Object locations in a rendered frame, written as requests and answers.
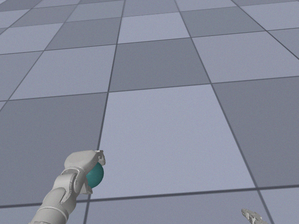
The left robot arm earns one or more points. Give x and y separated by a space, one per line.
60 202

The ball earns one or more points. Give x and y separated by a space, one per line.
95 176

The left robot hand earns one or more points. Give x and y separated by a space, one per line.
86 160

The right robot hand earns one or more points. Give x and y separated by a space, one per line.
253 217

